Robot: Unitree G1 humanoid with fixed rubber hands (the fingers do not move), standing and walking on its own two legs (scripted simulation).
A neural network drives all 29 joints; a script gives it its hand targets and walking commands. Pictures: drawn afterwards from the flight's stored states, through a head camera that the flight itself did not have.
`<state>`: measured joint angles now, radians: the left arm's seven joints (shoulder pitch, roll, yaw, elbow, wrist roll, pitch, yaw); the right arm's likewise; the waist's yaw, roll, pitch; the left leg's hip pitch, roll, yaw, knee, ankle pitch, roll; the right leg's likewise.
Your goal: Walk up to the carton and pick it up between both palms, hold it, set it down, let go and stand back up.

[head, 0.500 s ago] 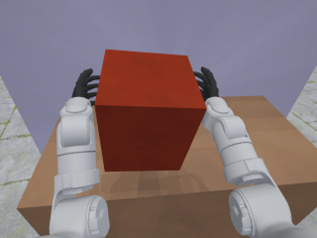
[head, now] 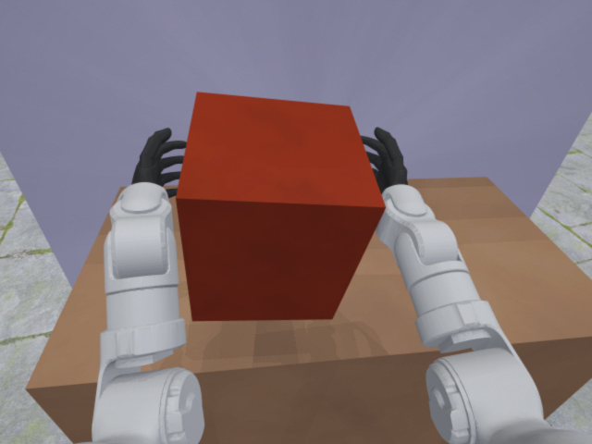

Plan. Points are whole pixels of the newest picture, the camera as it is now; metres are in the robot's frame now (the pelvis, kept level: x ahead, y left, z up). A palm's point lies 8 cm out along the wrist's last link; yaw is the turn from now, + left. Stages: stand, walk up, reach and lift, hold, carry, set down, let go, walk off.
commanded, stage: hold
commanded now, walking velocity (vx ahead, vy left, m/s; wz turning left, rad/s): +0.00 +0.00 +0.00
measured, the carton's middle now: (270, 214) +0.38 +0.02 +0.16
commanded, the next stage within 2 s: none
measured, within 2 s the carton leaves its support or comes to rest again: neither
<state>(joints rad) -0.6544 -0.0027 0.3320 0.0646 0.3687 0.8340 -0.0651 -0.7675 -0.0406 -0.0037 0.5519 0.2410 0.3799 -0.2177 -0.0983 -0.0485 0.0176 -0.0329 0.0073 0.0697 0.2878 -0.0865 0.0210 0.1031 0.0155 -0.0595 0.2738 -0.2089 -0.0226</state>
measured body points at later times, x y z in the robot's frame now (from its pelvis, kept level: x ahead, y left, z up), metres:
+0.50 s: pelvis +0.00 +0.00 +0.00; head -0.07 +0.02 +0.44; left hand +0.37 +0.17 +0.23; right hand +0.38 -0.14 +0.22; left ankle +0.06 +0.11 -0.75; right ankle -0.02 -0.10 -0.75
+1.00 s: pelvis +0.00 +0.00 +0.00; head -0.06 +0.02 +0.44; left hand +0.37 +0.17 +0.23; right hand +0.38 -0.14 +0.22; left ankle +0.06 +0.11 -0.75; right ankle -0.02 -0.10 -0.75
